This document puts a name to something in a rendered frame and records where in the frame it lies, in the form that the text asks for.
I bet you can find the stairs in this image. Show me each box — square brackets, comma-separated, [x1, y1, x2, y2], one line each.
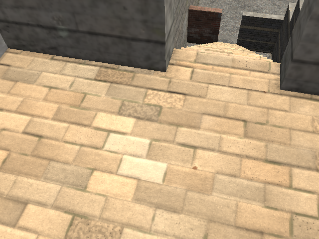
[181, 42, 273, 62]

